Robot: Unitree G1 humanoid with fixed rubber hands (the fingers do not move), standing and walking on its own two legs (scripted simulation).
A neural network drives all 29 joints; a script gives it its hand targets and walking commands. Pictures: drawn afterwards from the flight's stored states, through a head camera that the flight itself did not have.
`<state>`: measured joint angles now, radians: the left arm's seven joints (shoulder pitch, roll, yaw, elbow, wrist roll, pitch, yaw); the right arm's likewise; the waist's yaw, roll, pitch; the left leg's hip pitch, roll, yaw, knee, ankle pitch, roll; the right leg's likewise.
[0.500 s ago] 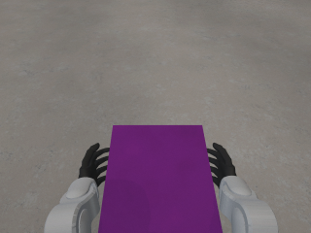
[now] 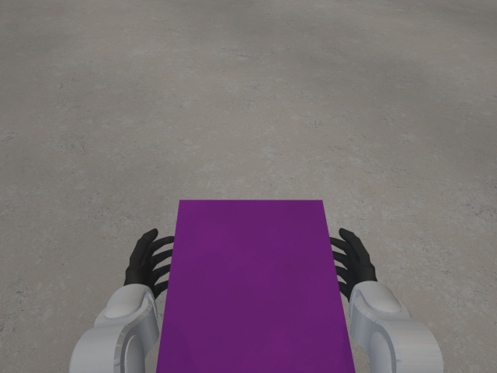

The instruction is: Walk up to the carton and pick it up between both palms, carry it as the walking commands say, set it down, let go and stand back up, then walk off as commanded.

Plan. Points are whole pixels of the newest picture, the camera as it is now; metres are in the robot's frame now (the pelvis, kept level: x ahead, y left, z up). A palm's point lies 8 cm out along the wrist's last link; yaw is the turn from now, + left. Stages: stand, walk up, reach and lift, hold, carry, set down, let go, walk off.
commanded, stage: carry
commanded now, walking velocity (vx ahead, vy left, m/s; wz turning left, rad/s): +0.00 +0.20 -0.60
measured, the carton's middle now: (250, 301) +0.25 +0.01 +0.01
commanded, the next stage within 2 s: none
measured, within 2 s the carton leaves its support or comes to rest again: neither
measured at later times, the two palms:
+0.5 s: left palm (143, 261) +0.28 +0.17 +0.09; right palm (352, 316) +0.21 -0.11 +0.09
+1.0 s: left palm (146, 240) +0.32 +0.17 +0.09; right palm (333, 348) +0.17 -0.08 +0.10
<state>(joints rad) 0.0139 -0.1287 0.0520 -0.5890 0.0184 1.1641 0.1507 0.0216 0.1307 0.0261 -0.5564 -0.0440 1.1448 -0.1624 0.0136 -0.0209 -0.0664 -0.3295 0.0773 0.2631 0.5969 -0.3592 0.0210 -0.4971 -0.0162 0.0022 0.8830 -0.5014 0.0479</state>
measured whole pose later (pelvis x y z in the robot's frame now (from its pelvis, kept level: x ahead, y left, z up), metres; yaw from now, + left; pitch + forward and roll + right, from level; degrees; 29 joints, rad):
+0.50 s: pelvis +0.01 +0.08 +0.00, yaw -16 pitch +6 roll +0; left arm 0.01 -0.13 0.05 -0.59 0.02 1.17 0.15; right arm 0.03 0.13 0.02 -0.56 -0.04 1.14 -0.16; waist 0.02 -0.03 -0.06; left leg -0.33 0.08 0.21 0.60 -0.36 0.02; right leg -0.57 -0.02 0.00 1.04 -0.54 0.05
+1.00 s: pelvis +0.03 +0.16 +0.00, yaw -32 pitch +5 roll +0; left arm 0.01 -0.13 0.05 -0.58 0.01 1.16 0.15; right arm 0.03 0.13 0.02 -0.56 -0.04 1.14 -0.17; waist 0.02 -0.04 -0.06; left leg -0.34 0.08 0.17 0.58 -0.32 0.00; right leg -0.58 -0.01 0.03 1.08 -0.53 0.05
